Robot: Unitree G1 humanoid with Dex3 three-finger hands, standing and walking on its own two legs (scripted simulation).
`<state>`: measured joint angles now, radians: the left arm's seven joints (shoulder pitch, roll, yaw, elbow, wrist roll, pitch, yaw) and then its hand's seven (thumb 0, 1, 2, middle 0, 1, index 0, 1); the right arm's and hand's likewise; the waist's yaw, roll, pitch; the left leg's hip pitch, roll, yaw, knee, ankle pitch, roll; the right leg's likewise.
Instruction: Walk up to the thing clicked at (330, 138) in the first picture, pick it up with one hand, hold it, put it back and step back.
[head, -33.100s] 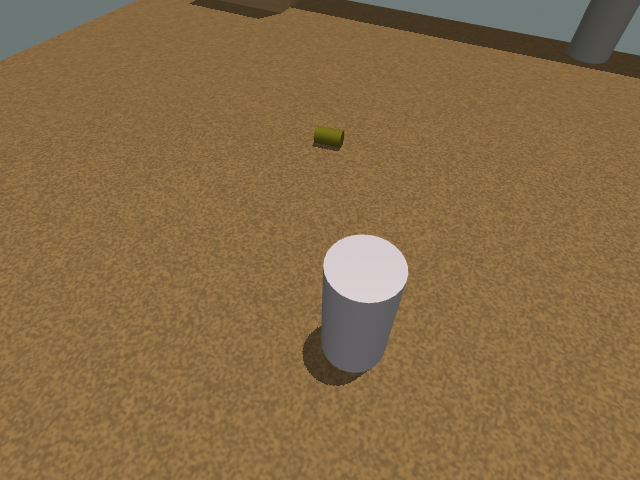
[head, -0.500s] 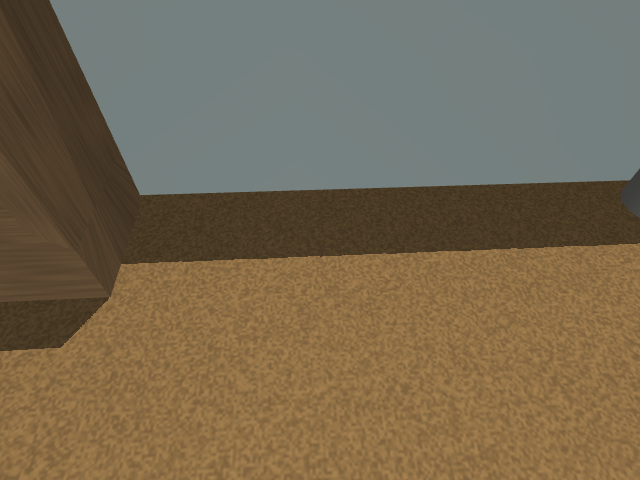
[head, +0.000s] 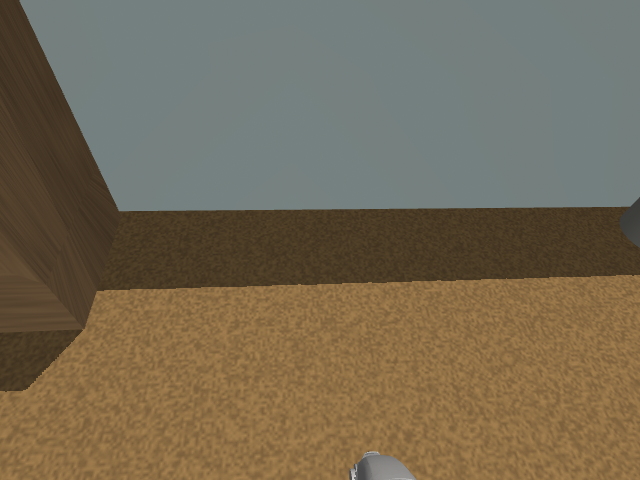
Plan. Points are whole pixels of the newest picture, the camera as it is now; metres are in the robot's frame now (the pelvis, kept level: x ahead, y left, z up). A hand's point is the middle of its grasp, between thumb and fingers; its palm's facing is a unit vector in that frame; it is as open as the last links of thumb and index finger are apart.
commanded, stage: walk up
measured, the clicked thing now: out of the picture -0.70 -0.48 -0.73
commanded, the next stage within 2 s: none
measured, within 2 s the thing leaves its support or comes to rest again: neither
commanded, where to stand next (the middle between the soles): +0.66 -0.04 m, yaw -1 degrees
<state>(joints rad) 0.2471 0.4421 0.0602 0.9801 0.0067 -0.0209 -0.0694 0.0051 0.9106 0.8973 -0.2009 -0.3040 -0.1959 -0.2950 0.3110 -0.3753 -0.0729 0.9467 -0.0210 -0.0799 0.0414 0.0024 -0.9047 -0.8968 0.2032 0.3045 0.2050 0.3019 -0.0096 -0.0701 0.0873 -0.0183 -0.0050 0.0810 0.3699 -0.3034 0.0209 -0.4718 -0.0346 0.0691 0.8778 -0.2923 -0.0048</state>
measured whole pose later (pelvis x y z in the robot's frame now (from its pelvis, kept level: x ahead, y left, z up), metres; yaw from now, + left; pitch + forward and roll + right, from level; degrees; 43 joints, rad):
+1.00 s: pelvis +0.41 -0.03 -0.01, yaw -12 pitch -3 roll +1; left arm 0.34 0.42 0.04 0.85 0.00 0.02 -0.09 0.00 0.91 0.90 -0.20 -0.30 -0.20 -0.30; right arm 0.24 -0.42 -0.08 0.73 -0.02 -0.04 0.08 0.00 -0.90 -0.90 0.21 0.30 0.21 0.30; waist -0.01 0.01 0.10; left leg -0.07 0.10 0.26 0.50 -0.35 -0.02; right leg -0.55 -0.15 -0.05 0.80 -0.19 0.01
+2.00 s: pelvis +0.63 +0.11 -0.02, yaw -62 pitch -2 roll -2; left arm 0.29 0.46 0.08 0.78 0.02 0.07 -0.07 0.00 0.91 0.90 -0.20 -0.30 -0.20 -0.30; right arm 0.30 -0.47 -0.08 0.80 -0.03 -0.03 0.02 0.00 -0.90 -0.90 0.21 0.30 0.21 0.30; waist -0.06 -0.02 0.10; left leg -0.44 0.21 0.28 0.62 -0.14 0.05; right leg -0.41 -0.02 0.04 0.98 -0.50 0.00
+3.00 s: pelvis +0.61 +0.06 -0.01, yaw -86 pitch -3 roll +1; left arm 0.29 0.41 0.05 0.89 -0.01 -0.01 -0.05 0.00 0.91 0.90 -0.20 -0.30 -0.20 -0.30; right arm 0.31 -0.44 -0.07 0.85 -0.04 0.00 0.07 0.01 -0.90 -0.90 0.20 0.30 0.21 0.30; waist -0.04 0.02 0.11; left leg -0.03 0.06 0.20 0.52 -0.43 -0.02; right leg -0.48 -0.06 -0.03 0.68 -0.12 0.01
